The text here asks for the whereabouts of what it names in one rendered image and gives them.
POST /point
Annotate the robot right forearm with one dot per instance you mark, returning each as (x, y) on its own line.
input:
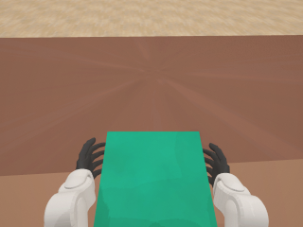
(239, 207)

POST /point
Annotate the robot left forearm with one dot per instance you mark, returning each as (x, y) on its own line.
(69, 207)

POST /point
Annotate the carton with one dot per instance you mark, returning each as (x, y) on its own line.
(154, 179)

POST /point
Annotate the right robot hand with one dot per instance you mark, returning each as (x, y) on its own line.
(219, 163)

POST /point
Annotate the left robot hand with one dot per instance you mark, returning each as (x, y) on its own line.
(86, 157)

